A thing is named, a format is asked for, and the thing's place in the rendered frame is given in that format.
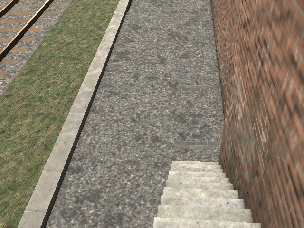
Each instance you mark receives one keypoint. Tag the stairs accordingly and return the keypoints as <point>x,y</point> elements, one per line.
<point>197,194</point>

